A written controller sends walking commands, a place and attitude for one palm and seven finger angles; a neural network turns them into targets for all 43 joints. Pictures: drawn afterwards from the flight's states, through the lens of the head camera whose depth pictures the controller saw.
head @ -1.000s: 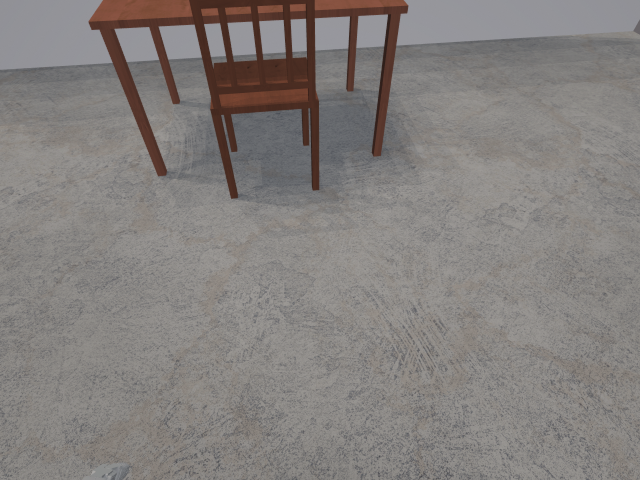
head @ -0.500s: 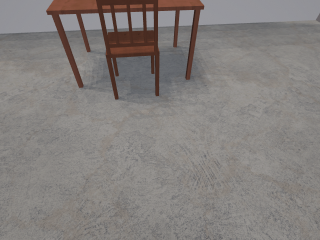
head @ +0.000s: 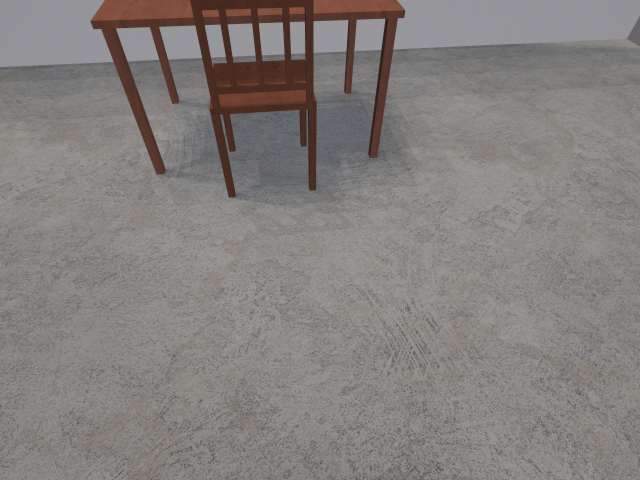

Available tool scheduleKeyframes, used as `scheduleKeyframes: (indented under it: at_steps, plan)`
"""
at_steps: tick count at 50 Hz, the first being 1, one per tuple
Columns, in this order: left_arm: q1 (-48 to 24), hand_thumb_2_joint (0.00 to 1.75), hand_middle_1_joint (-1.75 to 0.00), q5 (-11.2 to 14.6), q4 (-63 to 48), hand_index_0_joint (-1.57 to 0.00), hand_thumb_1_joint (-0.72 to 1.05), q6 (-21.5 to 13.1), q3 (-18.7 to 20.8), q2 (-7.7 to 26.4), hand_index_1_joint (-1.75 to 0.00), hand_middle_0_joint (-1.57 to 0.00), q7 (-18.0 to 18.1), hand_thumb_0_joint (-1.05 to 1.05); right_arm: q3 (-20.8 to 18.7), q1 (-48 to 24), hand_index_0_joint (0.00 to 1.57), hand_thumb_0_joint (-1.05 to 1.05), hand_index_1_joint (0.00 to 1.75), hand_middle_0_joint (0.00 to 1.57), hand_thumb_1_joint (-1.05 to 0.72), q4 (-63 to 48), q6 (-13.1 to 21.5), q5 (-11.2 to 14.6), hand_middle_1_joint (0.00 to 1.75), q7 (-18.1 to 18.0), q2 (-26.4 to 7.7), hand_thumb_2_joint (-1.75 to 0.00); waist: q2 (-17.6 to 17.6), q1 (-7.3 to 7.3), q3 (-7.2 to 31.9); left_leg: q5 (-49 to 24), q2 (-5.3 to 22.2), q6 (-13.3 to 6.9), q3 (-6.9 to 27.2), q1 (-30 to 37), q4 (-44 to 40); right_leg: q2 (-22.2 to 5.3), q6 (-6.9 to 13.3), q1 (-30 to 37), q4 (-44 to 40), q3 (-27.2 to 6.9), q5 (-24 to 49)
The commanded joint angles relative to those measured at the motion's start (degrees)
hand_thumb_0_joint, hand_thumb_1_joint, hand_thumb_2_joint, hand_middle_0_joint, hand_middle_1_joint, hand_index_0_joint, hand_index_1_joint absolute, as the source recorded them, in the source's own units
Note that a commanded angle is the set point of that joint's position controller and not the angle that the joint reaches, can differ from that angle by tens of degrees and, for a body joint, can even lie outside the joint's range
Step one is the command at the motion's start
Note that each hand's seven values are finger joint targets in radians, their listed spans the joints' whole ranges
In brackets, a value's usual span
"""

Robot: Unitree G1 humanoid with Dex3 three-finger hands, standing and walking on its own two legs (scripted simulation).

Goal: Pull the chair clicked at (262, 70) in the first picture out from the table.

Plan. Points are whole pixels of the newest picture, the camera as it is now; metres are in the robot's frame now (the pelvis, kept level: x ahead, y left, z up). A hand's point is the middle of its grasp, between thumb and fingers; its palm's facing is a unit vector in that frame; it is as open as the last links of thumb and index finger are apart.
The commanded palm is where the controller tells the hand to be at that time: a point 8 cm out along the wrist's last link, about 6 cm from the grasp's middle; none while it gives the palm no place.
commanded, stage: stand and wait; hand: left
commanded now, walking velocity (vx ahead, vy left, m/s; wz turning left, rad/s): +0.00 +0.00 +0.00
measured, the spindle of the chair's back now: (258, 48) +1.47 +0.31 -0.10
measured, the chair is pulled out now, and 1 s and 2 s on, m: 0.00 0.00 0.00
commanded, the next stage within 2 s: look at it before walking up in 0.04 s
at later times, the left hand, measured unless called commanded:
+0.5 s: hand out of the picture +0.08 +0.25 -0.16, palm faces -0.03 -0.94 -0.33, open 7.4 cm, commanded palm none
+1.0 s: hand out of the picture +0.04 +0.21 -0.19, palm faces -0.01 -0.98 -0.22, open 7.4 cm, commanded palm none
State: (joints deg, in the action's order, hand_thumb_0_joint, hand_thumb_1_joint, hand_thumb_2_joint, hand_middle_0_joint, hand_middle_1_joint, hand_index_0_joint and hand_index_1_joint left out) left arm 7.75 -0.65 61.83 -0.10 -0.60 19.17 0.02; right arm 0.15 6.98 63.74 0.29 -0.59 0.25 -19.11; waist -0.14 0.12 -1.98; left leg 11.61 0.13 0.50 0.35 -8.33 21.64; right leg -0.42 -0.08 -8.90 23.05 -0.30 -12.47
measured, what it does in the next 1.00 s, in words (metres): stands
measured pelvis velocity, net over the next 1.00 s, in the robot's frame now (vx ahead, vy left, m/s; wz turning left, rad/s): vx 0.04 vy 0.01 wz -0.02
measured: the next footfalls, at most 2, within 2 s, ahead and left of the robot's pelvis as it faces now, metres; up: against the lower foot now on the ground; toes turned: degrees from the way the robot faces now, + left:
right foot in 1.44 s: +0.35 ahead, -0.13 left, +0.00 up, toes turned -12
left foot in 1.84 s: +0.50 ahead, +0.10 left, +0.00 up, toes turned +8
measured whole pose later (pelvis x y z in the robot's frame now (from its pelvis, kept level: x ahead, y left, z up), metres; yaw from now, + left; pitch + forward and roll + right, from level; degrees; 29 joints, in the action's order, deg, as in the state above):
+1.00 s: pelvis +0.04 +0.01 -0.01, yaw -1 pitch -1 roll -1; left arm 17.6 -1.2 62.5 0.2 0.1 13.6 -0.6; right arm 0.1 14.5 64.0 0.0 -1.3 0.5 -14.1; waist 0.2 0.7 1.1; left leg 20.7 1.1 -0.5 -0.6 -10.6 32.2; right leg 0.5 -0.3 -9.5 29.4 -1.1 -19.3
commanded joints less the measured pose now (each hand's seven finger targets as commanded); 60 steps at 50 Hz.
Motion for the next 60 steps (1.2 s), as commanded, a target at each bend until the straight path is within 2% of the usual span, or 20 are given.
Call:
scheduleKeyframes:
  at_steps: [1,7,20,37,38,39,40,41,42,45,48,50,51,52,53,54,55,56,57,60]
  plan:
    - [-2.06,0.9,-0.3,0.0,-3.63,-0.2,0.9,-1.26,2.34,11.85,-0.3,-0.2,0.64,0.0,-2.11,-2.85,0.2,0.0,0.3,0.2,-0.9,-3.63,1.57,0.08,0.3,-0.85,-11.41,-0.9,-0.82,0.07,3.44,-5.82,6.3,-2.16,5.34,0.46,-3.15,-6.4,1.86,-0.56,-4.93,-6.08,3.87]
    - [-1.74,0.9,-0.3,0.02,-3.45,-0.2,0.9,-1.25,2.31,11.68,-0.3,-0.2,0.63,0.0,-2.06,-3.09,0.2,0.0,0.3,0.2,-0.9,-3.65,1.69,0.12,0.3,-0.93,-11.56,-0.9,0.21,0.15,3.95,-7.51,6.55,-2.19,5.23,0.88,-3.13,-6.38,1.77,0.12,-4.48,-5.65,6.12]
    - [-1.33,0.9,-0.3,-0.02,-3.22,-0.2,0.9,-1.39,2.28,11.71,-0.3,-0.2,0.74,0.0,-2.09,-3.17,0.2,0.0,0.3,0.2,-0.9,-3.56,1.68,0.22,0.3,-1.0,-11.68,-0.9,-0.74,0.15,4.56,-10.32,6.76,-2.24,5.24,2.36,-3.06,-6.48,1.71,0.9,-4.48,-5.52,9.44]
    - [-1.42,0.9,-0.3,-0.04,-3.21,-0.2,0.9,-1.29,2.18,11.92,-0.3,-0.2,0.69,0.0,-1.98,-3.63,0.2,0.0,0.3,0.2,-0.9,-3.47,1.67,0.26,0.3,-0.94,-11.84,-0.9,-0.31,0.17,3.93,-9.67,6.72,-2.17,5.26,2.51,-4.03,-6.5,1.45,1.15,-5.2,-5.38,8.64]
    - [0.65,0.9,-0.3,0.09,-1.94,-0.2,0.9,-0.78,1.3,7.1,-0.3,-0.2,0.86,0.0,-0.89,-1.66,0.2,0.0,0.3,0.2,-0.9,-2.48,1.21,-0.02,0.3,-0.79,-7.12,-0.9,-0.74,0.08,5.19,-7.44,6.6,-1.53,4.42,2.8,-3.54,-6.47,0.79,1.7,-5.25,-4.9,5.93]
    - [2.83,0.9,-0.3,-0.02,-1.2,-0.2,0.9,-0.16,0.63,4.58,-0.3,-0.2,0.93,0.0,-0.19,0.32,0.2,0.0,0.3,0.2,-0.9,-1.69,0.57,-0.26,0.3,-0.64,-4.41,-0.9,-0.94,0.14,4.51,-1.87,6.05,-1.0,3.55,2.43,-2.86,-6.01,0.52,0.72,-5.0,-5.0,-0.86]
    - [4.2,0.9,-0.3,-0.31,-0.89,-0.2,0.9,0.19,0.73,4.41,-0.3,-0.2,0.81,0.0,-0.33,1.74,0.2,0.0,0.3,0.2,-0.9,-1.43,0.19,-0.41,0.3,-0.49,-4.12,-0.9,-1.74,0.26,3.27,5.48,5.56,-1.22,3.38,0.95,-2.27,-5.6,0.83,-0.65,-5.21,-5.67,-8.53]
    - [4.66,0.9,-0.3,-0.48,-1.0,-0.2,0.9,0.51,0.99,4.84,-0.3,-0.2,0.46,0.0,-0.54,2.21,0.2,0.0,0.3,0.2,-0.9,-1.44,-0.1,-0.67,0.3,-0.38,-4.4,-0.9,-2.23,0.27,-0.1,13.02,4.94,-1.42,3.39,-2.31,-2.41,-5.31,1.33,-2.77,-5.78,-6.61,-15.17]
    - [5.6,0.9,-0.3,-0.59,-1.19,-0.2,0.9,0.61,1.34,4.96,-0.3,-0.2,0.14,0.0,-0.78,2.56,0.2,0.0,0.3,0.2,-0.9,-1.71,-0.18,-0.81,0.3,-0.29,-4.31,-0.9,-2.33,0.5,-2.31,17.48,4.61,-1.65,3.32,-4.87,-2.02,-5.27,1.94,-4.25,-6.05,-7.58,-19.21]
    - [8.67,0.9,-0.3,-0.71,-1.83,-0.2,0.9,0.39,2.13,5.02,-0.3,-0.2,-0.36,0.0,-1.14,4.16,0.2,0.0,0.3,0.2,-0.9,-2.59,0.19,-0.88,0.3,-0.2,-3.76,-0.9,-3.23,0.76,-5.24,20.15,3.73,-2.27,2.62,-9.23,2.39,-5.57,4.02,-5.51,-5.35,-10.24,-23.22]
    - [11.91,0.9,-0.3,-0.51,-1.54,-0.2,0.9,-0.61,3.05,4.41,-0.3,-0.2,-0.25,0.0,-1.28,6.43,0.2,0.0,0.3,0.2,-0.9,-3.22,1.43,-0.62,0.3,-0.34,-1.4,-0.9,-6.31,0.79,-3.98,13.02,2.54,-2.23,-0.63,-11.22,9.37,-8.0,6.37,-1.75,-4.6,-13.0,-17.47]
    - [13.44,0.9,-0.3,-0.48,-1.35,-0.2,0.9,-1.04,3.61,4.59,-0.3,-0.2,0.05,0.0,-1.68,7.41,0.2,0.0,0.3,0.2,-0.9,-3.59,1.85,-0.46,0.3,-0.39,-0.35,-0.9,-7.05,0.37,-4.29,13.14,2.38,-1.87,-3.32,-11.43,13.58,-10.48,8.04,-2.34,-4.92,-15.32,-15.3]
    - [13.28,0.9,-0.3,-0.52,-1.5,-0.2,0.9,-1.29,3.91,4.17,-0.3,-0.2,0.18,0.0,-1.7,9.06,0.2,0.0,0.3,0.2,-0.9,-3.48,2.22,-0.32,0.3,-0.48,0.72,-0.9,-7.26,-0.41,-4.82,12.25,2.53,-1.84,-3.93,-10.59,12.9,-10.97,8.51,-3.02,-3.82,-15.3,-12.39]
    - [12.56,0.9,-0.3,-0.51,-1.64,-0.2,0.9,-1.45,4.0,3.38,-0.3,-0.2,0.26,0.0,-1.64,11.82,0.2,0.0,0.3,0.2,-0.9,-2.77,2.74,-0.19,0.3,-0.63,1.29,-0.9,-4.98,-1.79,-4.07,10.25,3.02,-2.14,-3.41,-5.74,8.66,-9.68,7.98,-5.1,0.08,-12.71,-7.86]
    - [10.74,0.9,-0.3,-0.37,-2.26,-0.2,0.9,-1.47,3.78,1.33,-0.3,-0.2,0.08,0.0,-1.82,17.01,0.2,0.0,0.3,0.2,-0.9,-0.83,3.39,-0.28,0.3,-0.84,0.51,-0.9,2.06,-4.06,-3.4,3.99,5.69,-4.07,2.41,2.83,2.38,-4.47,5.59,-10.84,10.6,-6.35,-2.4]
    - [8.02,0.9,-0.3,-0.23,-3.78,-0.2,0.9,-1.68,3.12,-2.49,-0.3,-0.2,-0.11,0.0,-3.14,25.47,0.2,0.0,0.3,0.2,-0.9,2.29,3.9,-1.04,0.3,-1.3,-3.46,-0.9,16.8,-6.76,-2.87,-4.07,15.93,-8.66,17.4,12.49,-4.35,2.03,2.33,-22.68,29.2,3.57,-6.36]
    - [2.62,0.9,-0.3,-0.49,-6.25,-0.2,0.9,-2.68,2.75,-2.46,-0.3,-0.2,0.35,0.0,-3.05,31.23,0.2,0.0,0.3,0.2,-0.9,4.29,4.02,-1.06,0.3,-2.11,-3.08,-0.9,18.07,-8.14,-6.2,-19.24,21.63,-11.9,25.24,18.27,-6.44,1.76,1.82,-34.4,37.87,2.37,-19.18]
    - [0.5,0.9,-0.3,-0.58,-6.55,-0.2,0.9,-2.83,3.24,-2.1,-0.3,-0.2,0.33,0.0,-2.23,31.64,0.2,0.0,0.3,0.2,-0.9,4.36,3.96,-0.89,0.3,-2.61,-0.06,-0.9,8.7,-7.5,-9.16,-28.36,23.07,-13.8,23.75,17.08,-4.61,-1.5,2.3,-36.56,42.42,0.06,-17.74]
    - [0.57,0.9,-0.3,-0.53,-6.16,-0.2,0.9,-2.79,3.28,-3.47,-0.3,-0.2,-0.11,0.0,-2.09,29.23,0.2,0.0,0.3,0.2,-0.9,3.46,4.18,-0.95,0.3,-2.74,0.44,-0.9,5.75,-5.87,-9.68,-28.73,22.54,-14.16,20.01,15.72,-4.64,-3.54,2.13,-37.11,44.02,-0.25,-16.48]
    - [0.71,0.9,-0.3,-0.62,-6.34,-0.2,0.9,-1.82,3.48,-5.78,-0.3,-0.2,-1.43,0.0,-2.1,26.07,0.2,0.0,0.3,0.2,-0.9,2.61,5.13,-0.69,0.3,-3.07,2.68,-0.9,6.35,-3.16,-9.35,-20.57,17.61,-11.48,11.02,11.93,-8.5,-5.38,1.27,-34.8,41.09,2.07,-9.85]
